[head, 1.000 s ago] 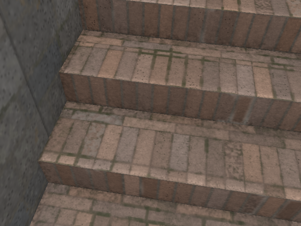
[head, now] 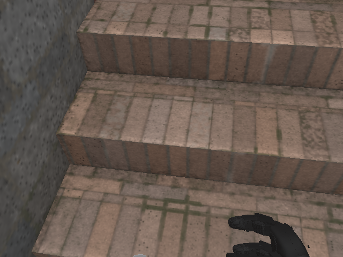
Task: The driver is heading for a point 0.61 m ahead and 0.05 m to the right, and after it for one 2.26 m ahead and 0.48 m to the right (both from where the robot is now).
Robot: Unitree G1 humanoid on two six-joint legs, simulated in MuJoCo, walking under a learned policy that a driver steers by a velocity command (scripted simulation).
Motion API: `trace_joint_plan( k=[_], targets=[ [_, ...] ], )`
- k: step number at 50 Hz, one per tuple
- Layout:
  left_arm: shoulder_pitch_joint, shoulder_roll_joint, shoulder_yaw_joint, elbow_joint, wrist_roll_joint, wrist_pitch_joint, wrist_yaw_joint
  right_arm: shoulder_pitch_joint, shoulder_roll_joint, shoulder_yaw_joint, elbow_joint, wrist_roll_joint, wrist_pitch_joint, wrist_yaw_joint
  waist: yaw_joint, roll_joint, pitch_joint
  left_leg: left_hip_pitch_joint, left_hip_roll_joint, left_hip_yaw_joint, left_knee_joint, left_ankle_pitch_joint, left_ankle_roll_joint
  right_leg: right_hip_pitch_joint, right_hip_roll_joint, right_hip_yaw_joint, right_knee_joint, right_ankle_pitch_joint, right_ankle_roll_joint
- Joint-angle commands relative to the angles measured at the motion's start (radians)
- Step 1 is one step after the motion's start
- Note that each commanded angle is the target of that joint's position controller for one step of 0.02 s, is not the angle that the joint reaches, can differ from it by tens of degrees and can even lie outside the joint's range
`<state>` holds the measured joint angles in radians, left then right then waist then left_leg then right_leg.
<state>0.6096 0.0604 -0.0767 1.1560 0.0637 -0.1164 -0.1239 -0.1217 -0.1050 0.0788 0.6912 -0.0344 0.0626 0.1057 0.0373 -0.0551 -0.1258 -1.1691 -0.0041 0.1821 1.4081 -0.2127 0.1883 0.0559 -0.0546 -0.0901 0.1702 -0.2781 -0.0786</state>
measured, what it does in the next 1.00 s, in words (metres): climbs: right foot 0.17 m higher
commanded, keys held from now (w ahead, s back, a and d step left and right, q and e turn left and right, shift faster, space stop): w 1.00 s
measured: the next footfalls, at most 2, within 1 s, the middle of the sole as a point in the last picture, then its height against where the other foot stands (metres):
right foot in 0.48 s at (236, 232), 0.17 m higher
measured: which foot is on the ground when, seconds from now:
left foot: down 0.00-0.52, up 0.54-1.00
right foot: down 0.00-0.06, up 0.08-0.46, down 0.48-1.00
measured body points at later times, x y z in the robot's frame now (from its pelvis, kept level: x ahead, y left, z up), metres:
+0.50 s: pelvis +0.30 -0.02 +0.17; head +0.31 -0.03 +0.62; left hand +0.57 +0.12 +0.10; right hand +0.23 -0.17 +0.00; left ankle +0.16 +0.09 -0.57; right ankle +0.43 -0.12 -0.42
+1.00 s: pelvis +0.58 -0.02 +0.33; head +0.58 -0.03 +0.78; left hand +0.46 +0.12 +0.17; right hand +0.82 -0.15 +0.24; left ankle +0.77 +0.11 -0.17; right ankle +0.44 -0.12 -0.42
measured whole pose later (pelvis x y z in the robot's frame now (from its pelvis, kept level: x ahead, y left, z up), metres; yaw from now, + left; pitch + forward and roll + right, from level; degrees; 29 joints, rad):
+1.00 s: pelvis +0.58 -0.02 +0.33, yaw +0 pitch +6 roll +2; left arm 0.54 0.03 -0.07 1.18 0.10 -0.08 -0.08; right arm -0.10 -0.08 0.10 0.83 -0.04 0.02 0.08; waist 0.05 -0.03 -0.12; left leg -1.36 0.12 0.09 1.64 -0.14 0.21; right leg 0.00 -0.05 -0.11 0.24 -0.33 -0.03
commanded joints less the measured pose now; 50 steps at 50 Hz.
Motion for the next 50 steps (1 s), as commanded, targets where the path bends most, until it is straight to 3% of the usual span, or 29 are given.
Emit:
trace_joint_plan(
  k=[1,2,3,4,5,6,9,11,13,17,20,22,24,25,26,27,28,29,30,32,35,38,40,43,45,46,48,49,50],
  targets=[
    [0.014,0.387,0.101,-0.018,-0.027,-0.016,0.001,0.048,-0.136,-0.057,-0.057,0.005,-0.032,-0.008,-0.163,-0.177,-0.031,0.516,-0.121,0.018,-0.41,-0.122,-0.002,0.003,-0.24,0.05,0.287,1.849,-0.113],
    [0.123,0.251,0.083,-0.005,0.067,-0.01,-0.005,0.337,-0.163,-0.055,0.064,0.025,-0.047,-0.027,-0.154,0.002,-0.331,1.067,0.009,-0.288,-0.329,0.295,0.147,-0.307,-0.203,0.123,0.593,1.632,-0.058],
    [0.11,0.196,0.079,-0.024,0.062,0.01,-0.023,0.581,-0.187,-0.064,0.149,0.003,-0.041,-0.035,-0.238,0.168,-0.42,1.33,0.157,-0.716,-0.69,0.118,0.245,-0.605,-0.034,0.193,0.838,0.797,-0.057],
    [-0.008,0.179,0.108,-0.023,0.0,0.03,-0.033,0.761,-0.231,-0.092,0.22,-0.032,-0.049,-0.04,-0.301,0.24,-0.29,1.238,0.244,-1.04,-0.94,-0.071,0.3,-0.804,0.15,0.324,1.418,0.297,-0.034],
    [-0.072,0.164,0.118,-0.047,-0.024,0.027,-0.024,0.736,-0.26,-0.101,0.281,-0.022,-0.098,-0.049,-0.235,0.17,-0.078,1.094,0.24,-0.987,-0.978,-0.212,0.206,-1.017,0.133,0.414,1.729,0.378,-0.059],
    [-0.146,0.13,0.112,-0.077,-0.015,0.018,0.006,0.608,-0.214,-0.099,0.294,-0.007,-0.117,-0.049,-0.178,0.142,-0.007,0.983,0.244,-0.872,-0.953,-0.166,0.209,-1.117,0.115,0.393,1.873,0.363,-0.085],
    [-0.276,0.081,0.083,-0.188,-0.012,0.064,0.061,0.343,0.051,-0.02,0.364,-0.02,-0.138,-0.022,0.025,-0.073,0.0,0.814,0.197,-0.513,-0.991,0.083,0.1,-1.217,0.061,0.354,1.91,0.389,-0.202],
    [-0.263,0.047,0.07,-0.194,-0.008,0.094,0.055,0.296,0.051,-0.029,0.352,-0.002,-0.176,-0.029,0.092,0.013,0.046,0.727,0.134,-0.278,-1.036,0.157,0.066,-1.236,-0.004,0.239,1.897,0.267,-0.195],
    [-0.376,0.038,0.051,-0.243,-0.042,0.101,0.057,0.363,0.031,-0.029,0.377,-0.046,-0.192,-0.038,0.067,0.124,0.077,0.678,0.128,-0.254,-1.094,0.072,0.071,-1.328,-0.004,0.168,2.142,0.079,-0.192],
    [-0.664,0.112,0.026,-0.381,-0.04,0.094,0.077,0.623,-0.018,-0.015,0.481,-0.115,-0.17,-0.03,-0.009,0.021,0.07,0.847,0.142,-0.274,-1.116,-0.062,0.009,-1.517,-0.075,0.129,1.843,0.195,-0.236],
    [-0.876,0.145,0.025,-0.454,-0.053,0.127,0.083,0.548,-0.086,-0.025,0.372,-0.045,-0.164,-0.006,-0.058,0.131,0.081,0.499,0.147,-0.198,-1.342,0.091,0.06,-0.99,-0.078,0.01,1.408,0.031,-0.103],
    [-0.811,0.075,0.017,-0.428,-0.035,0.135,0.053,0.591,-0.18,-0.04,0.36,0.016,-0.185,0.005,-0.027,0.195,0.055,0.598,0.22,-0.214,-1.288,0.745,0.143,-0.795,0.028,-0.117,1.34,0.01,-0.033],
    [-0.764,0.119,0.034,-0.418,-0.026,0.132,0.039,0.626,-0.276,-0.078,0.368,0.028,-0.205,0.01,-0.019,0.188,0.028,1.027,0.249,-0.2,-1.114,1.35,0.127,-0.841,0.113,-0.16,0.969,-0.159,-0.027],
    [-0.684,0.151,0.052,-0.409,-0.02,0.121,0.048,0.656,-0.279,-0.092,0.397,0.0,-0.207,0.026,-0.011,0.239,-0.042,1.13,0.25,-0.176,-0.998,1.528,0.096,-0.729,0.119,-0.104,0.91,-0.088,-0.062],
    [-0.53,0.193,0.064,-0.359,-0.029,0.109,0.057,0.788,-0.181,-0.081,0.43,-0.048,-0.216,0.032,-0.029,0.096,-0.244,0.863,0.197,-0.189,-0.786,1.44,0.023,-0.299,0.022,0.108,0.973,0.316,-0.185],
    [-0.338,0.249,0.083,-0.293,-0.027,0.122,0.07,0.75,-0.162,-0.074,0.413,-0.047,-0.207,0.046,0.06,0.022,-0.312,0.643,0.096,-0.227,-0.607,1.103,0.018,-0.109,-0.028,0.395,0.706,0.008,-0.241],
    [-0.106,0.305,0.107,-0.202,0.015,0.121,0.099,0.621,-0.072,-0.063,0.388,-0.038,-0.184,0.056,0.163,-0.175,-0.243,0.338,-0.021,-0.302,-0.239,0.207,-0.032,0.03,-0.168,0.757,0.387,-0.197,-0.309],
    [-0.05,0.325,0.127,-0.177,0.023,0.105,0.12,0.553,-0.114,-0.088,0.402,0.018,-0.164,0.048,0.197,-0.16,-0.128,0.214,-0.037,-0.472,0.225,0.212,-0.037,-0.131,-0.201,0.949,0.283,-0.444,-0.272],
    [-0.117,0.302,0.128,-0.153,0.011,0.079,0.127,0.508,-0.13,-0.103,0.391,0.019,-0.167,0.023,0.14,-0.133,-0.01,0.103,-0.05,-0.504,0.436,0.229,-0.025,-0.237,-0.198,0.869,0.28,-0.447,-0.232],
    [-0.273,0.161,0.107,-0.113,-0.011,0.075,0.101,0.366,-0.094,-0.089,0.315,0.01,-0.161,-0.005,0.036,0.062,-0.01,-0.017,-0.084,-0.51,0.689,0.273,0.052,-0.288,-0.208,0.678,0.281,-0.133,-0.182],
    [-0.44,0.006,0.058,-0.078,0.011,0.05,0.076,0.378,-0.02,-0.061,0.271,0.004,-0.116,-0.017,-0.126,0.125,0.036,-0.077,-0.013,-0.452,0.689,0.27,0.108,-0.443,-0.141,0.313,0.24,0.09,-0.1],
    [-0.48,0.042,0.058,-0.111,0.039,0.016,0.085,0.351,-0.052,-0.062,0.268,-0.001,-0.108,0.002,-0.153,0.084,0.066,0.02,0.033,-0.296,0.578,0.246,0.071,-0.604,-0.05,0.058,0.156,0.087,-0.094],
    [-0.27,0.059,0.052,-0.051,0.069,0.034,0.094,0.227,-0.033,-0.039,0.234,0.004,-0.106,0.013,-0.071,-0.01,0.069,-0.16,0.044,-0.238,0.779,0.157,0.082,-0.466,-0.094,0.123,0.119,0.06,-0.136],
    [-0.042,0.059,0.037,0.034,0.101,0.044,0.084,0.038,-0.012,-0.002,0.132,0.012,-0.118,-0.038,-0.006,0.019,0.137,-0.574,0.056,-0.319,0.831,0.054,0.121,-0.078,-0.216,0.27,0.096,0.091,-0.173],
    [-0.023,0.063,0.023,0.042,0.109,0.031,0.066,-0.058,-0.049,-0.001,0.072,0.005,-0.108,-0.062,-0.009,0.037,0.118,-0.502,0.126,-0.237,0.532,0.182,0.099,-0.085,-0.201,0.226,0.035,0.044,-0.149],
    [-0.014,0.066,0.018,0.043,0.105,0.03,0.064,-0.091,-0.048,0.001,0.051,0.001,-0.096,-0.064,-0.008,0.031,0.137,-0.441,0.153,-0.185,0.465,0.222,0.069,-0.134,-0.192,0.2,-0.002,0.068,-0.156],
    [-0.082,0.071,0.014,-0.021,0.035,0.045,0.037,-0.283,-0.025,0.017,-0.016,-0.013,-0.047,-0.034,0.011,-0.008,0.129,0.08,0.146,-0.068,0.169,0.066,0.024,-0.515,-0.176,0.083,-0.181,0.137,-0.154],
    [-0.068,0.095,0.018,-0.032,0.008,0.028,0.032,-0.276,-0.003,0.013,-0.015,-0.01,-0.043,-0.02,-0.009,-0.085,0.135,0.219,0.114,-0.052,0.136,0.008,-0.005,-0.52,-0.174,0.044,-0.17,0.344,-0.154],
    [-0.061,0.189,0.041,-0.023,-0.006,0.012,0.028,-0.216,-0.003,0.011,-0.018,0.003,-0.032,-0.006,-0.061,-0.132,0.11,0.302,0.062,-0.001,0.1,0.05,-0.015,-0.439,-0.192,0.022,-0.121,0.759,-0.197]
  ],
)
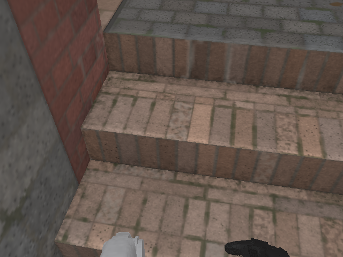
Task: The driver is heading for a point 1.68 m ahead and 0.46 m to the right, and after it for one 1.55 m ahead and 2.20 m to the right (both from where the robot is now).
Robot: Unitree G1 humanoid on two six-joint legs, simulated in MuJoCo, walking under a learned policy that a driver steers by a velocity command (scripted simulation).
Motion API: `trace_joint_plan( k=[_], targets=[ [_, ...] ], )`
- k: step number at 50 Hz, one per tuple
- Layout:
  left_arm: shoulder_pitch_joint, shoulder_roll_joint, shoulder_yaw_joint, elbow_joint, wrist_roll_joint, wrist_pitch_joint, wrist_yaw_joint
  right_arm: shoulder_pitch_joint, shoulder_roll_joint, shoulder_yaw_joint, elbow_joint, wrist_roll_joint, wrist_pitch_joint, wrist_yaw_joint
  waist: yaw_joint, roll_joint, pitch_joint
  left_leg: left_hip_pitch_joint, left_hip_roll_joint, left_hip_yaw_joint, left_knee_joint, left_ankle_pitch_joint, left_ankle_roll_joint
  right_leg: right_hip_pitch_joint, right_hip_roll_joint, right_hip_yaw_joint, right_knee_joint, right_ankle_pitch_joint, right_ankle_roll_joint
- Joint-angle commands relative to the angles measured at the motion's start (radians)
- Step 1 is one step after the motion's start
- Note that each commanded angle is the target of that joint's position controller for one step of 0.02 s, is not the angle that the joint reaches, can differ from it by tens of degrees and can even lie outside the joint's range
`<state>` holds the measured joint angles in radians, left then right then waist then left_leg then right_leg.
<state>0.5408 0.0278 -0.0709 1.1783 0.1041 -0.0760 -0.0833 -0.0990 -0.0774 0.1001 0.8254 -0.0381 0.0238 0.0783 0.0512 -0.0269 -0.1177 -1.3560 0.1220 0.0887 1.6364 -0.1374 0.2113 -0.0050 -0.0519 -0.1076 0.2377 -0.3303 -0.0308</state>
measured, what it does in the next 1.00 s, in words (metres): climbs: left foot 0.17 m higher, then right foot 0.17 m higher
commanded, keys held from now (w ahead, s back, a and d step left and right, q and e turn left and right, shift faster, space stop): w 1.00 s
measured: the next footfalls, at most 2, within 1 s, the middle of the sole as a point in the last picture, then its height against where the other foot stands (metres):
left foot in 0.06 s outside the picture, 0.17 m higher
right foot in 0.62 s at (225, 230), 0.17 m higher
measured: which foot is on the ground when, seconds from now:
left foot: up 0.00-0.04, down 0.06-0.64, up 0.66-1.00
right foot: down 0.00-0.12, up 0.14-0.60, down 0.62-1.00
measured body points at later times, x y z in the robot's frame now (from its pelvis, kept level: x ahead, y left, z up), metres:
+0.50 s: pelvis +0.28 +0.03 +0.16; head +0.27 +0.02 +0.61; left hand +0.51 +0.19 +0.08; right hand +0.16 -0.11 +0.00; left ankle +0.20 +0.13 -0.58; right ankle +0.44 -0.10 -0.30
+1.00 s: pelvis +0.53 -0.02 +0.31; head +0.53 -0.02 +0.76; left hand +0.44 +0.18 +0.16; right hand +0.61 -0.24 +0.16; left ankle +0.62 +0.13 -0.09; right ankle +0.47 -0.09 -0.41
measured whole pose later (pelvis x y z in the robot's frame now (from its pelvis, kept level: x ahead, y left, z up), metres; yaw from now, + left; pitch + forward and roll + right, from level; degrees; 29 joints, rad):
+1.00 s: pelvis +0.53 -0.02 +0.31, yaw -1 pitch +4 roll -1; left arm 0.48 0.14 -0.01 1.18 0.11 -0.06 -0.06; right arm 0.20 -0.16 0.01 1.05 -0.03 -0.06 0.07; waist 0.01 0.02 -0.12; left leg -1.38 0.01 -0.15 2.13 -0.09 0.20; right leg -0.25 0.05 -0.12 0.57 -0.41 -0.08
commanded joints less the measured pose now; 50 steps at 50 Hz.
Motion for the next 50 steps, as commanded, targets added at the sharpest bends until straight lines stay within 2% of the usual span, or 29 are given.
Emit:
trace_joint_plan(
  k=[1,3,4,5,6,7,9,11,13,16,17,21,23,24,25,28,31,32,33,34,35,37,39,40,41,42,45,46,50],
  targets=[
    [0.01,0.283,0.055,-0.057,-0.067,-0.046,-0.01,-0.216,-0.068,-0.024,-0.14,0.002,0.01,0.029,-0.095,-0.153,0.094,0.472,-0.109,0.121,-0.274,-0.159,-0.061,-0.197,-0.215,0.048,-0.13,1.085,-0.254],
    [0.06,0.33,0.09,-0.008,-0.067,-0.048,-0.026,-0.077,-0.08,-0.041,-0.116,0.011,-0.013,0.023,-0.129,-0.212,0.028,0.544,-0.174,0.111,-0.516,-0.23,-0.043,0.097,-0.246,0.021,0.056,1.605,-0.238],
    [0.065,0.341,0.112,-0.02,-0.041,-0.045,-0.022,0.113,-0.115,-0.064,-0.06,-0.009,-0.033,0.015,-0.158,-0.161,-0.131,0.853,-0.167,0.036,-0.518,0.029,-0.005,0.017,-0.207,0.022,0.251,1.637,-0.179],
    [0.174,0.215,0.085,-0.02,-0.001,-0.048,-0.036,0.255,-0.141,-0.064,0.006,0.039,-0.046,0.004,-0.13,0.008,-0.321,1.299,-0.04,-0.268,-0.618,0.036,0.094,-0.358,-0.141,0.103,0.461,1.303,-0.143],
    [0.081,0.189,0.09,-0.043,-0.028,-0.021,-0.041,0.505,-0.207,-0.1,0.072,0.002,-0.027,-0.018,-0.252,0.141,-0.351,1.451,0.064,-0.582,-0.924,-0.183,0.111,-0.558,-0.009,0.154,0.67,0.652,-0.118],
    [0.007,0.119,0.097,-0.025,-0.061,0.007,-0.067,0.661,-0.297,-0.146,0.154,-0.018,-0.03,-0.025,-0.275,0.223,-0.273,1.354,0.169,-0.927,-1.182,-0.448,0.131,-0.719,0.073,0.305,1.169,0.322,-0.105],
    [-0.152,0.121,0.117,-0.079,-0.079,-0.009,-0.029,0.567,-0.271,-0.151,0.206,0.009,-0.092,-0.052,-0.19,0.25,0.002,1.068,0.16,-0.822,-1.221,-0.546,0.101,-0.955,0.074,0.367,1.71,0.373,-0.122],
    [-0.306,0.119,0.104,-0.165,-0.088,-0.01,0.018,0.376,-0.082,-0.109,0.219,0.018,-0.107,-0.025,-0.084,0.03,-0.028,1.013,0.155,-0.629,-1.182,-0.324,0.095,-1.08,0.072,0.383,1.826,0.374,-0.21],
    [-0.273,0.086,0.086,-0.185,-0.076,0.027,0.026,0.291,0.019,-0.078,0.238,-0.006,-0.115,-0.008,0.025,-0.027,0.003,0.923,0.1,-0.41,-1.209,-0.173,0.031,-1.131,0.016,0.328,1.75,0.392,-0.239],
    [-0.326,0.106,0.074,-0.211,-0.078,0.047,0.018,0.252,0.008,-0.088,0.189,-0.025,-0.146,-0.017,0.064,0.081,0.037,0.8,0.014,-0.148,-1.3,-0.122,-0.001,-1.124,-0.057,0.17,1.717,0.234,-0.189],
    [-0.385,0.096,0.057,-0.229,-0.092,0.05,0.014,0.348,-0.019,-0.09,0.217,-0.051,-0.146,-0.02,0.012,0.161,0.041,0.847,0.032,-0.175,-1.333,-0.13,0.031,-1.217,-0.042,0.146,1.934,0.15,-0.187],
    [-0.682,0.143,0.015,-0.417,-0.09,0.057,0.047,0.638,-0.037,-0.067,0.363,-0.117,-0.131,-0.007,-0.059,0.005,0.045,1.104,0.098,-0.241,-1.38,-0.215,-0.015,-1.533,-0.123,0.154,1.726,0.177,-0.263],
    [-0.757,0.148,0.007,-0.447,-0.101,0.068,0.055,0.683,-0.062,-0.071,0.352,-0.11,-0.131,-0.008,-0.097,0.08,0.076,1.106,0.104,-0.205,-1.448,-0.173,0.004,-1.526,-0.148,0.101,1.599,0.192,-0.228],
    [-0.847,0.16,0.009,-0.474,-0.094,0.085,0.043,0.622,-0.087,-0.073,0.289,-0.082,-0.119,0.014,-0.103,0.091,0.102,0.953,0.129,-0.155,-1.564,-0.124,0.018,-1.332,-0.147,0.043,1.458,0.092,-0.196],
    [-0.83,0.136,0.006,-0.46,-0.072,0.082,0.02,0.556,-0.095,-0.068,0.22,-0.037,-0.127,0.024,-0.09,0.12,0.102,0.793,0.112,-0.101,-1.599,-0.064,0.022,-1.07,-0.109,-0.035,1.422,0.036,-0.155],
    [-0.793,0.132,0.005,-0.449,-0.063,0.077,-0.013,0.638,-0.204,-0.086,0.241,0.007,-0.142,0.023,-0.069,0.153,0.042,1.062,0.119,-0.081,-1.477,0.68,0.064,-0.965,0.007,-0.105,1.25,-0.078,-0.116],
    [-0.633,0.161,0.028,-0.435,-0.076,0.042,-0.019,0.628,-0.29,-0.133,0.295,-0.011,-0.173,0.037,-0.011,0.234,-0.059,1.386,0.129,-0.051,-1.241,1.347,0.006,-0.706,0.085,-0.094,0.901,-0.054,-0.149],
    [-0.479,0.214,0.043,-0.398,-0.058,0.032,-0.006,0.687,-0.2,-0.126,0.288,-0.042,-0.177,0.034,-0.021,0.069,-0.245,1.146,0.067,-0.059,-1.017,1.139,-0.07,-0.289,0.004,0.128,0.932,0.479,-0.259],
    [-0.301,0.287,0.06,-0.337,-0.074,0.045,0.013,0.73,-0.145,-0.115,0.27,-0.042,-0.173,0.05,0.003,-0.094,-0.37,0.858,-0.06,-0.152,-0.856,0.69,-0.084,-0.009,-0.068,0.499,0.644,0.264,-0.33],
    [-0.052,0.367,0.105,-0.242,-0.037,0.05,0.042,0.567,-0.102,-0.117,0.226,-0.026,-0.151,0.065,0.121,-0.264,-0.246,0.513,-0.162,-0.241,-0.501,-0.002,-0.129,0.108,-0.197,0.845,0.321,0.096,-0.372],
    [-0.025,0.4,0.131,-0.217,-0.046,0.031,0.054,0.502,-0.118,-0.141,0.241,0.015,-0.135,0.056,0.144,-0.233,-0.134,0.397,-0.192,-0.403,-0.048,0.08,-0.121,-0.049,-0.2,0.95,0.246,-0.174,-0.304],
    [-0.237,0.327,0.134,-0.204,-0.069,0.015,0.047,0.486,-0.097,-0.145,0.247,0.009,-0.137,0.03,0.01,-0.075,0.031,0.292,-0.2,-0.449,0.27,0.167,-0.087,-0.325,-0.169,0.765,0.273,-0.19,-0.223],
    [-0.357,0.206,0.108,-0.181,-0.07,0.039,0.027,0.467,-0.073,-0.125,0.239,0.024,-0.12,0.016,-0.088,0.091,-0.029,0.215,-0.205,-0.448,0.424,0.24,-0.029,-0.355,-0.203,0.669,0.228,0.14,-0.138],
    [-0.416,0.172,0.095,-0.18,-0.067,0.042,0.023,0.477,-0.06,-0.117,0.249,0.039,-0.107,0.016,-0.124,0.095,-0.016,0.183,-0.188,-0.436,0.441,0.247,-0.017,-0.406,-0.195,0.573,0.22,0.208,-0.109],
    [-0.399,0.151,0.084,-0.151,-0.03,0.036,0.007,0.477,-0.068,-0.111,0.246,0.03,-0.101,0.008,-0.16,0.103,-0.015,0.144,-0.165,-0.412,0.414,0.276,-0.022,-0.414,-0.173,0.45,0.241,0.282,-0.087],
    [-0.405,0.128,0.082,-0.144,-0.029,0.022,0.009,0.472,-0.059,-0.104,0.251,0.022,-0.097,0.009,-0.179,0.088,-0.001,0.14,-0.139,-0.382,0.375,0.246,-0.017,-0.433,-0.126,0.321,0.231,0.244,-0.074],
    [-0.353,0.136,0.074,-0.144,-0.017,-0.002,0.02,0.409,-0.089,-0.107,0.252,-0.014,-0.093,0.028,-0.156,0.029,0.061,0.191,-0.095,-0.243,0.312,0.191,-0.046,-0.534,-0.046,0.142,0.139,0.118,-0.15],
    [-0.244,0.148,0.073,-0.102,-0.011,0.006,0.028,0.338,-0.1,-0.102,0.233,-0.001,-0.093,0.036,-0.102,-0.054,0.062,0.122,-0.095,-0.186,0.473,0.084,-0.037,-0.453,-0.073,0.184,0.103,0.117,-0.197],
    [0.031,0.167,0.058,0.022,0.031,0.005,0.024,0.167,-0.067,-0.05,0.128,0.014,-0.095,-0.027,-0.027,-0.013,0.15,-0.409,-0.117,-0.293,0.616,0.007,0.025,0.009,-0.217,0.338,0.098,0.212,-0.228]
  ],
)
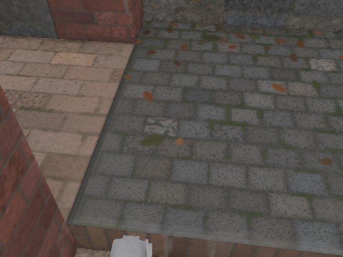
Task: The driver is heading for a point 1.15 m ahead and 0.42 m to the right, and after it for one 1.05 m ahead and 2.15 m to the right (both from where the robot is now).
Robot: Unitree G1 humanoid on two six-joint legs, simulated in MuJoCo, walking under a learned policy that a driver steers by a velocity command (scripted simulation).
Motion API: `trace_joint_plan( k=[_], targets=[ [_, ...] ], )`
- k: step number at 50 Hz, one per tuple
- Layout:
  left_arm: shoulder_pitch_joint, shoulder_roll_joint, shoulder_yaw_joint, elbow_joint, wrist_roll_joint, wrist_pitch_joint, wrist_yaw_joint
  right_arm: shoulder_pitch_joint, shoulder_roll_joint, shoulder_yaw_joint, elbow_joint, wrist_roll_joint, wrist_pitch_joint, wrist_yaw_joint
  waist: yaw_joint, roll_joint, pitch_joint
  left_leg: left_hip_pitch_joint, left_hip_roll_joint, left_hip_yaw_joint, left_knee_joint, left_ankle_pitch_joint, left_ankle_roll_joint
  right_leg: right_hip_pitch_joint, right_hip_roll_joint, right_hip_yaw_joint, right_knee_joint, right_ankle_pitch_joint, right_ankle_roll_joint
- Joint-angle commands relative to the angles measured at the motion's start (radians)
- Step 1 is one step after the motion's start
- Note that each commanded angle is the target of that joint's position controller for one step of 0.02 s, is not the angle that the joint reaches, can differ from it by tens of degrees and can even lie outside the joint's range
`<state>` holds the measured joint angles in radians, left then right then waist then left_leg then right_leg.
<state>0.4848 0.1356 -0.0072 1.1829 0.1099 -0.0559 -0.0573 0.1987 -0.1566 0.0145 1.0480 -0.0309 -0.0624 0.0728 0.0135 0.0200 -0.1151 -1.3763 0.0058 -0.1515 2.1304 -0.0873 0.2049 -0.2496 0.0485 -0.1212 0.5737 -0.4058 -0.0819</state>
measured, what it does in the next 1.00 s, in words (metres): climbs, turning right: left foot 0.17 m higher, then right foot 0.17 m higher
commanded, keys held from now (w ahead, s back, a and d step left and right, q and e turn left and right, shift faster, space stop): w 0.04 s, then w+e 0.96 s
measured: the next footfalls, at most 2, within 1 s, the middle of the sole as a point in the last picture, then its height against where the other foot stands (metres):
left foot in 0.22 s outside the picture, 0.17 m higher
right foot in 0.84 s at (245, 215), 0.17 m higher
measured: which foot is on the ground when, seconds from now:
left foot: up 0.00-0.20, down 0.22-0.86, up 0.88-1.00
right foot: down 0.00-0.26, up 0.28-0.82, down 0.84-1.00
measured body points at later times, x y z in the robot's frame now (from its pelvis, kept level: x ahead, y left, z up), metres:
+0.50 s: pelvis +0.26 +0.06 +0.15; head +0.26 +0.05 +0.60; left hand +0.42 +0.26 +0.02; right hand +0.21 -0.14 -0.01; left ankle +0.30 +0.15 -0.56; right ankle +0.28 -0.09 -0.33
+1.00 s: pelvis +0.51 -0.09 +0.26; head +0.52 -0.10 +0.71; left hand +0.72 +0.09 +0.13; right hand +0.45 -0.34 +0.11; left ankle +0.43 +0.12 -0.26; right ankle +0.52 -0.17 -0.39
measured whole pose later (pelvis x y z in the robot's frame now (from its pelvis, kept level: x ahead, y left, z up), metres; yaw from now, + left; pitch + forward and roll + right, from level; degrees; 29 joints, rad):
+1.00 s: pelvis +0.51 -0.09 +0.26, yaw -27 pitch +6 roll -2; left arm 0.18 0.21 0.05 0.92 0.04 -0.07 -0.05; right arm 0.34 -0.25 -0.04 0.93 -0.08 -0.11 0.11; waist 0.05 0.05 -0.11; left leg -0.54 0.04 -0.14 1.66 -0.07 0.08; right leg -0.74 0.08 -0.12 1.13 -0.50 -0.11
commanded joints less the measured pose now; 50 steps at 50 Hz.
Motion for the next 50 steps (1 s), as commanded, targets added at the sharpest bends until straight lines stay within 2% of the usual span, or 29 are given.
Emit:
trace_joint_plan(
  k=[1,3,6,8,10,11,12,13,14,15,16,18,19,21,24,25,28,32,34,37,38,42,43,44,45,46,47,49,50],
  targets=[
    [0.081,0.054,-0.013,0.017,0.026,-0.022,-0.006,-0.147,0.012,0.039,-0.114,0.001,-0.01,-0.018,-0.004,-0.061,0.145,-0.392,0.012,-0.008,0.074,-0.041,0.039,0.263,-0.308,0.324,-0.247,0.261,-0.17],
    [0.092,0.047,-0.03,0.006,0.036,-0.027,-0.021,-0.276,-0.026,0.035,-0.185,-0.013,0.007,-0.025,0.01,-0.041,0.152,-0.251,0.092,0.127,-0.226,0.114,0.011,0.143,-0.268,0.275,-0.325,0.177,-0.156],
    [0.128,0.08,-0.031,-0.02,-0.017,0.001,-0.049,-0.513,0.032,0.063,-0.287,0.002,0.051,-0.002,0.079,-0.086,0.158,0.1,0.111,0.247,-0.571,-0.102,-0.066,-0.069,-0.307,0.258,-0.493,0.347,-0.196],
    [0.054,0.177,-0.01,-0.022,-0.054,-0.037,-0.062,-0.364,0.058,0.063,-0.294,0.004,0.055,0.023,-0.031,-0.182,0.112,0.457,0.034,0.334,-0.648,-0.139,-0.097,-0.154,-0.311,0.168,-0.408,1.085,-0.231],
    [0.085,0.259,0.025,0.024,-0.081,-0.058,-0.061,-0.301,-0.026,0.03,-0.309,0.004,0.054,0.021,-0.077,-0.24,0.046,0.545,-0.069,0.349,-0.913,-0.221,-0.112,0.128,-0.334,0.152,-0.292,1.609,-0.231],
    [0.076,0.233,0.033,0.031,-0.086,-0.063,-0.062,-0.225,-0.092,-0.008,-0.316,0.005,0.053,0.008,-0.112,-0.256,-0.019,0.7,-0.089,0.319,-0.976,-0.191,-0.079,0.176,-0.318,0.134,-0.167,1.744,-0.184],
    [0.054,0.18,0.038,0.026,-0.073,-0.061,-0.063,-0.013,-0.144,-0.039,-0.273,-0.017,0.058,-0.006,-0.174,-0.141,-0.175,1.048,-0.014,0.164,-1.053,-0.03,-0.013,0.049,-0.263,0.141,0.101,1.548,-0.108],
    [0.078,0.049,-0.001,-0.039,-0.034,-0.069,-0.084,0.189,-0.213,-0.051,-0.215,0.015,0.039,-0.009,-0.191,0.145,-0.351,1.492,0.218,-0.349,-1.369,-0.281,0.154,-0.393,-0.102,0.216,0.39,0.85,-0.065],
    [-0.068,0.059,0.03,-0.043,-0.086,-0.033,-0.105,0.385,-0.247,-0.063,-0.157,-0.047,0.042,-0.015,-0.258,0.235,-0.271,1.374,0.32,-0.754,-1.689,-0.722,0.165,-0.567,-0.007,0.328,0.788,0.35,-0.044],
    [-0.129,0.047,0.043,-0.065,-0.112,-0.032,-0.096,0.343,-0.233,-0.064,-0.127,-0.035,0.011,-0.028,-0.207,0.225,-0.064,1.184,0.307,-0.72,-1.72,-0.868,0.08,-0.71,-0.034,0.357,1.028,0.411,-0.045],
    [-0.12,0.036,0.049,-0.063,-0.108,-0.046,-0.063,0.221,-0.177,-0.058,-0.127,0.002,-0.006,-0.033,-0.138,0.192,0.011,1.009,0.315,-0.567,-1.686,-0.78,0.076,-0.71,-0.088,0.322,1.113,0.432,-0.036],
    [-0.202,0.04,0.053,-0.107,-0.092,-0.039,-0.02,0.12,0.026,-0.008,-0.108,0.031,0.006,-0.008,-0.062,0.077,-0.018,0.906,0.362,-0.412,-1.707,-0.549,0.09,-0.757,-0.098,0.288,1.449,0.436,-0.113],
    [-0.199,-0.016,0.044,-0.128,-0.092,-0.029,-0.016,0.027,0.086,0.007,-0.103,0.025,0.007,0.001,0.005,0.028,0.012,0.853,0.335,-0.295,-1.732,-0.492,0.05,-0.795,-0.113,0.298,1.45,0.401,-0.151],
    [-0.196,-0.086,0.02,-0.171,-0.09,0.0,-0.018,-0.02,0.1,0.012,-0.081,-0.011,-0.008,0.003,0.077,-0.021,0.035,0.846,0.28,-0.065,-1.765,-0.345,-0.008,-0.878,-0.15,0.282,1.367,0.398,-0.179],
    [-0.233,-0.025,0.038,-0.198,-0.106,0.016,-0.039,-0.024,0.031,0.0,-0.1,-0.034,-0.045,-0.016,0.072,0.067,0.105,0.822,0.212,0.175,-1.858,-0.326,-0.033,-0.88,-0.14,0.211,1.396,0.288,-0.16],
    [-0.233,-0.014,0.034,-0.197,-0.108,0.017,-0.046,0.053,0.023,0.0,-0.057,-0.05,-0.047,-0.02,0.045,0.112,0.114,0.895,0.242,0.147,-1.87,-0.313,-0.016,-0.984,-0.11,0.222,1.636,0.212,-0.176],
    [-0.405,-0.045,-0.009,-0.294,-0.112,0.003,-0.022,0.206,0.021,0.02,0.042,-0.099,-0.03,-0.005,0.002,0.005,0.148,1.131,0.292,0.136,-1.915,-0.384,-0.004,-1.305,-0.11,0.28,1.605,0.181,-0.291],
    [-0.585,-0.019,-0.041,-0.413,-0.102,0.02,-0.009,0.335,-0.014,0.038,0.081,-0.141,-0.032,-0.006,-0.032,-0.022,0.083,1.303,0.306,0.247,-2.019,-0.264,-0.002,-1.372,-0.193,0.159,1.389,0.289,-0.275],
    [-0.658,0.001,-0.041,-0.435,-0.084,0.037,-0.017,0.471,-0.007,0.049,0.104,-0.143,-0.023,-0.014,-0.077,0.039,0.066,1.363,0.296,0.284,-2.029,-0.158,-0.007,-1.332,-0.22,0.107,1.241,0.425,-0.247],
    [-0.724,-0.036,-0.049,-0.457,-0.076,0.085,-0.06,0.365,-0.058,0.036,0.044,-0.07,-0.021,0.011,-0.022,0.068,0.102,1.175,0.301,0.45,-2.136,0.071,-0.017,-0.896,-0.228,-0.002,1.006,0.232,-0.204],
    [-0.709,-0.034,-0.045,-0.457,-0.07,0.078,-0.069,0.359,-0.086,0.032,0.024,-0.047,-0.033,0.009,0.004,0.107,0.091,1.226,0.315,0.465,-2.084,0.351,-0.013,-0.813,-0.171,-0.029,0.997,0.114,-0.177],
    [-0.563,0.027,-0.012,-0.457,-0.088,0.031,-0.056,0.326,-0.252,-0.039,-0.025,-0.037,-0.069,0.011,0.079,0.179,-0.014,1.567,0.366,0.458,-1.823,1.332,-0.009,-0.497,0.002,-0.102,0.544,-0.092,-0.13],
    [-0.463,0.089,0.008,-0.428,-0.112,0.03,-0.02,0.449,-0.18,-0.037,-0.04,-0.056,-0.084,0.006,0.034,0.097,-0.17,1.318,0.292,0.447,-1.652,1.301,-0.072,-0.174,-0.013,0.061,0.659,0.362,-0.193],
    [-0.294,0.124,0.028,-0.424,-0.088,0.046,0.008,0.465,-0.195,-0.045,-0.049,-0.073,-0.091,0.012,0.127,0.042,-0.269,1.073,0.24,0.374,-1.452,0.982,-0.105,0.13,-0.024,0.235,0.515,0.348,-0.223],
    [-0.058,0.239,0.071,-0.346,-0.057,0.047,0.043,0.347,-0.151,-0.049,-0.114,-0.093,-0.077,0.042,0.192,-0.155,-0.27,0.735,0.116,0.308,-1.139,0.148,-0.163,0.397,-0.118,0.554,0.186,0.428,-0.264],
    [0.124,0.353,0.112,-0.261,-0.043,0.05,0.034,0.294,-0.146,-0.063,-0.13,-0.039,-0.049,0.085,0.217,-0.193,-0.329,0.637,-0.002,0.077,-0.618,-0.074,-0.166,0.35,-0.251,0.901,-0.051,0.313,-0.272],
    [0.103,0.38,0.14,-0.226,-0.034,0.011,0.035,0.254,-0.115,-0.073,-0.14,-0.044,-0.04,0.083,0.178,-0.126,-0.199,0.533,-0.026,-0.094,-0.345,0.006,-0.134,0.193,-0.256,0.909,-0.073,0.24,-0.207],
    [-0.048,0.23,0.106,-0.203,-0.09,-0.035,0.011,0.165,-0.062,-0.048,-0.193,-0.039,-0.07,0.042,0.084,-0.078,-0.029,0.385,-0.021,-0.109,-0.131,0.01,-0.095,0.006,-0.232,0.835,-0.03,0.161,-0.168],
    [-0.097,0.147,0.075,-0.168,-0.081,-0.032,-0.001,0.115,-0.019,-0.025,-0.234,-0.035,-0.072,0.016,0.02,-0.052,0.002,0.321,-0.018,-0.096,-0.12,0.017,-0.062,-0.045,-0.215,0.782,-0.028,0.143,-0.16]
  ],
)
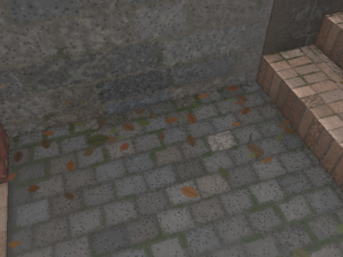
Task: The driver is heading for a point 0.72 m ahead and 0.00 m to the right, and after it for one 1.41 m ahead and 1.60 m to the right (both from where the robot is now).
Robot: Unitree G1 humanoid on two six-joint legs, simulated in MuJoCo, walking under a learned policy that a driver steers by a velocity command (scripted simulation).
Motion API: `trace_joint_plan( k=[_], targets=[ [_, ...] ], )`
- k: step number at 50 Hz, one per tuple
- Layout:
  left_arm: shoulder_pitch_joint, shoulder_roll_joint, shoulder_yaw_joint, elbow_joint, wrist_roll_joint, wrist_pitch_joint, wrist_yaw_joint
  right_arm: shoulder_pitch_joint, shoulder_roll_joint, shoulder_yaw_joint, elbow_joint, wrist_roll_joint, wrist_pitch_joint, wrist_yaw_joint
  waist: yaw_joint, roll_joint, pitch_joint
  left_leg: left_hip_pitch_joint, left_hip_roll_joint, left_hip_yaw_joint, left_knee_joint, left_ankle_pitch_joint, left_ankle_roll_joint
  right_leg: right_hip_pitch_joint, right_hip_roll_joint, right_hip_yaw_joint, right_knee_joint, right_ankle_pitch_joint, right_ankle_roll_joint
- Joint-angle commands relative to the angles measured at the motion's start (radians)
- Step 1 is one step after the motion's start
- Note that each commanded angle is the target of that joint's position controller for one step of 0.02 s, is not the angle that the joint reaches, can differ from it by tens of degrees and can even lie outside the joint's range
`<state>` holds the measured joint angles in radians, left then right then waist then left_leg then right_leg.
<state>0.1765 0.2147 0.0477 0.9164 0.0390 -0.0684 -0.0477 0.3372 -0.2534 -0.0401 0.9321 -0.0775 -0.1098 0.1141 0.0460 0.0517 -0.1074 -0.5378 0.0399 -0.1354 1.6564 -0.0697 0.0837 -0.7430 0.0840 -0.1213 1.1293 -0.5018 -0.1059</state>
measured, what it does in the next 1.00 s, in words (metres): climbs: left foot, then right foot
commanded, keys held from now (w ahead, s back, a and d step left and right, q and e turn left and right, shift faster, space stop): w+e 0.18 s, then w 0.72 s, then w+e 0.10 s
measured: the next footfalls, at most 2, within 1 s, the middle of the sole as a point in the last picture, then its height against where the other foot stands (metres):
left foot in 0.40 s outside the picture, level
right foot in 0.94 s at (238, 225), level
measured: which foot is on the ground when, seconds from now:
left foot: up 0.00-0.38, down 0.40-0.96, up 0.98-1.00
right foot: down 0.00-0.44, up 0.46-0.92, down 0.94-1.00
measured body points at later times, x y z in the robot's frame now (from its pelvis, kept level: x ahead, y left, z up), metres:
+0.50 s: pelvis +0.30 +0.04 +0.08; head +0.30 +0.04 +0.53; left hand +0.34 +0.29 -0.07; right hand +0.47 -0.22 +0.01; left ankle +0.40 +0.13 -0.65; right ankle +0.10 -0.06 -0.56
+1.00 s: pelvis +0.53 -0.06 +0.08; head +0.56 -0.07 +0.53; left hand +0.80 +0.12 +0.01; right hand +0.48 -0.33 -0.06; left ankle +0.43 +0.12 -0.59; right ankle +0.58 -0.17 -0.65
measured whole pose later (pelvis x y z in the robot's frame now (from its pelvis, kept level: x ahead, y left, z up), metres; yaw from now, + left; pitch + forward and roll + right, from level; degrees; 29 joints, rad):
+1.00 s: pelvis +0.53 -0.06 +0.08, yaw -14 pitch +4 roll +1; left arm 0.05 0.25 0.04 0.69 0.01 -0.10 -0.02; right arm 0.32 -0.29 -0.05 0.92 -0.01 -0.08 -0.01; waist -0.05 0.00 0.00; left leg -0.29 0.04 0.01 0.98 -0.44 0.00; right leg -0.48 0.00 -0.03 0.58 -0.17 -0.05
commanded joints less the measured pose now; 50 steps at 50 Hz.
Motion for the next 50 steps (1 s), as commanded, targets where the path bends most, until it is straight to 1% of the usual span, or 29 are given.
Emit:
trace_joint_plan(
  k=[1,2,4,7,8,12,14,17,19,20,21,22,23,24,25,26,27,28,30,33,36,40,43,45,46,47,48,49,50],
  targets=[
    [0.153,0.008,-0.009,0.106,0.04,-0.018,-0.026,-0.085,0.058,0.032,-0.163,0.022,-0.01,-0.048,-0.066,-0.017,0.0,-0.554,-0.032,-0.118,0.324,0.035,0.071,0.385,-0.234,0.731,-0.606,0.207,-0.13],
    [0.106,-0.012,-0.02,0.109,0.048,-0.019,-0.025,-0.095,0.039,0.035,-0.169,0.018,0.005,-0.056,-0.097,-0.004,0.015,-0.605,-0.025,-0.09,0.309,0.038,0.078,0.359,-0.207,0.659,-0.615,0.219,-0.114],
    [0.082,0.025,-0.01,0.096,0.039,-0.047,-0.02,-0.094,0.002,0.038,-0.168,0.024,0.029,-0.046,-0.123,-0.039,0.055,-0.613,0.008,-0.029,0.229,-0.014,0.052,0.287,-0.161,0.499,-0.67,0.172,-0.077],
    [0.12,0.07,-0.007,0.049,0.056,-0.088,0.011,-0.212,-0.008,0.047,-0.261,0.034,0.015,-0.038,-0.057,-0.049,0.072,-0.421,0.03,0.072,-0.093,0.082,0.004,0.179,-0.084,0.35,-0.757,0.326,-0.092],
    [0.169,0.078,-0.008,0.041,0.061,-0.093,0.012,-0.249,-0.013,0.05,-0.273,0.04,0.011,-0.037,-0.02,-0.054,0.099,-0.41,0.039,0.084,-0.244,0.134,-0.047,0.217,-0.089,0.354,-0.763,0.352,-0.122],
    [0.294,0.089,-0.022,0.004,0.003,-0.104,-0.039,-0.41,0.003,0.059,-0.352,0.029,0.045,-0.022,0.042,-0.149,0.136,-0.068,0.031,0.141,-0.779,0.211,-0.111,0.246,-0.139,0.351,-0.822,0.357,-0.135],
    [0.337,0.143,-0.011,0.014,0.002,-0.101,-0.055,-0.465,-0.018,0.056,-0.376,0.026,0.062,-0.014,0.058,-0.176,0.2,-0.078,0.022,0.143,-0.931,0.191,-0.112,0.391,-0.21,0.407,-0.834,0.38,-0.146],
    [0.382,0.154,-0.002,0.064,0.004,-0.089,-0.05,-0.525,-0.056,0.039,-0.385,0.035,0.052,-0.029,0.072,-0.165,0.242,-0.145,0.018,0.138,-1.118,0.11,-0.074,0.69,-0.308,0.482,-0.81,0.624,-0.141],
    [0.326,0.188,0.013,0.059,0.004,-0.072,-0.03,-0.462,-0.088,0.013,-0.362,0.045,0.031,-0.054,0.029,-0.139,0.157,0.02,-0.015,0.182,-1.198,0.08,-0.022,0.778,-0.302,0.447,-0.715,0.936,-0.1],
    [0.309,0.197,0.018,0.043,0.022,-0.07,-0.025,-0.343,-0.115,-0.007,-0.336,0.067,0.013,-0.062,-0.02,-0.131,0.051,0.26,-0.026,0.195,-1.111,0.145,0.021,0.723,-0.25,0.387,-0.603,1.109,-0.048],
    [0.362,0.097,-0.006,0.035,0.031,-0.073,-0.019,-0.152,-0.137,-0.018,-0.285,0.068,-0.005,-0.064,-0.055,-0.047,-0.161,0.664,0.083,0.109,-0.976,0.367,0.147,0.53,-0.164,0.333,-0.373,0.951,0.013],
    [0.519,-0.015,-0.042,0.023,0.04,-0.077,-0.018,0.045,-0.121,-0.016,-0.232,0.055,-0.005,-0.056,-0.089,0.186,-0.397,1.153,0.275,-0.262,-1.081,0.226,0.369,0.147,-0.001,0.269,-0.075,0.459,0.086],
    [0.355,0.072,-0.015,0.009,0.006,-0.068,-0.038,0.196,-0.07,-0.01,-0.167,0.022,0.003,-0.068,-0.191,0.216,-0.243,1.027,0.331,-0.505,-1.318,-0.148,0.323,-0.045,0.054,0.26,0.203,0.02,0.085],
    [0.186,0.128,0.014,-0.042,-0.008,-0.061,-0.035,0.12,-0.079,-0.015,-0.158,0.011,-0.006,-0.095,-0.174,0.092,0.031,0.738,0.303,-0.412,-1.405,-0.419,0.194,-0.121,-0.023,0.282,0.291,0.149,0.039],
    [0.15,0.128,0.018,-0.038,-0.008,-0.06,-0.017,0.034,-0.062,-0.009,-0.165,0.018,-0.008,-0.11,-0.132,0.067,0.113,0.572,0.277,-0.319,-1.443,-0.379,0.175,-0.107,-0.069,0.287,0.275,0.245,0.024],
    [0.176,0.093,0.004,-0.027,0.013,-0.064,-0.006,-0.012,-0.004,0.007,-0.16,0.016,-0.003,-0.111,-0.084,0.032,0.066,0.52,0.259,-0.239,-1.458,-0.246,0.181,-0.051,-0.106,0.308,0.227,0.322,0.008],
    [0.042,0.15,0.035,-0.131,-0.098,-0.045,0.037,-0.135,-0.058,-0.008,-0.186,0.089,0.006,-0.122,-0.066,0.074,0.098,0.398,0.248,-0.167,-1.509,-0.109,0.172,-0.007,-0.138,0.246,0.267,0.286,0.033],
    [0.078,0.125,0.031,-0.137,-0.1,-0.03,0.051,-0.168,-0.032,0.005,-0.175,0.086,0.005,-0.124,-0.015,0.048,0.072,0.349,0.233,-0.11,-1.512,-0.072,0.162,0.036,-0.155,0.257,0.244,0.275,0.031],
    [0.135,0.081,0.028,-0.128,-0.07,-0.001,0.065,-0.18,-0.028,0.006,-0.148,0.084,-0.005,-0.131,0.022,0.012,0.082,0.286,0.201,-0.014,-1.51,0.032,0.145,0.044,-0.194,0.22,0.14,0.272,0.059],
    [0.056,0.056,0.021,-0.177,-0.039,0.006,0.064,-0.108,-0.087,-0.012,-0.102,0.082,0.003,-0.141,0.001,-0.019,0.095,0.274,0.203,0.01,-1.523,0.066,0.163,-0.01,-0.235,0.192,-0.013,0.406,0.109],
    [-0.085,0.016,-0.002,-0.226,-0.049,-0.008,0.045,-0.065,-0.124,-0.024,-0.088,0.089,0.012,-0.15,-0.039,-0.039,0.075,0.302,0.19,0.057,-1.513,0.069,0.148,0.059,-0.223,0.17,-0.294,0.522,0.113],
    [-0.223,0.056,-0.003,-0.271,-0.064,-0.017,0.021,0.022,-0.161,-0.035,-0.054,0.103,0.029,-0.141,-0.108,-0.017,0.12,0.407,0.201,0.063,-1.488,-0.004,0.14,0.09,-0.174,0.125,-0.499,0.544,0.109],
    [-0.27,0.1,0.008,-0.302,-0.059,-0.027,0.006,0.042,-0.174,-0.042,-0.043,0.095,0.046,-0.129,-0.124,0.024,0.14,0.492,0.222,0.053,-1.432,0.027,0.108,0.121,-0.148,0.115,-0.573,0.442,0.078],
    [-0.197,0.133,0.023,-0.293,-0.05,-0.04,0.016,0.032,-0.196,-0.052,-0.027,0.09,0.047,-0.128,-0.075,0.047,0.107,0.513,0.213,0.074,-1.323,0.221,0.07,0.264,-0.112,0.08,-0.641,0.384,0.041],
    [-0.065,0.171,0.044,-0.253,-0.042,-0.041,0.025,0.022,-0.179,-0.047,-0.027,0.09,0.048,-0.13,-0.015,0.036,0.032,0.496,0.167,0.13,-1.165,0.357,0.044,0.432,-0.087,0.059,-0.65,0.377,0.014],
    [0.14,0.237,0.069,-0.208,-0.034,-0.041,0.037,0.001,-0.137,-0.033,-0.053,0.073,0.042,-0.134,0.066,-0.026,-0.103,0.309,0.119,0.193,-0.887,0.266,0.004,0.74,-0.197,0.187,-0.578,0.476,-0.041],
    [0.243,0.339,0.087,-0.201,-0.026,-0.041,0.038,0.048,-0.033,0.003,-0.1,0.058,0.016,-0.13,0.061,-0.278,-0.205,-0.138,-0.048,0.229,-0.486,-0.126,-0.07,1.102,-0.429,0.644,-0.655,0.397,-0.208],
    [0.271,0.279,0.071,-0.212,-0.028,-0.034,0.046,0.0,-0.065,-0.002,-0.112,0.054,-0.02,-0.115,0.082,-0.292,-0.287,-0.308,-0.069,0.085,-0.309,-0.46,-0.071,1.152,-0.484,0.905,-0.81,0.361,-0.265],
    [0.213,0.242,0.059,-0.22,-0.029,-0.031,0.049,-0.088,-0.12,-0.019,-0.139,0.08,-0.035,-0.105,0.074,-0.225,-0.174,-0.408,-0.003,0.066,-0.257,-0.385,-0.059,1.07,-0.45,0.757,-0.808,0.363,-0.221]
  ],
)
Keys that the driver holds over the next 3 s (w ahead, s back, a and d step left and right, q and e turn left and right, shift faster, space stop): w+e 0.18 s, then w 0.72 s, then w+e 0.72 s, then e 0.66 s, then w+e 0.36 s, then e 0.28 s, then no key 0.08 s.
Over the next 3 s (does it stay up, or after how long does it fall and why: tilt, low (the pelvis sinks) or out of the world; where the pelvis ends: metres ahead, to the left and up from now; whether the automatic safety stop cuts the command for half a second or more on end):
stays up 1.01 -0.39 0.08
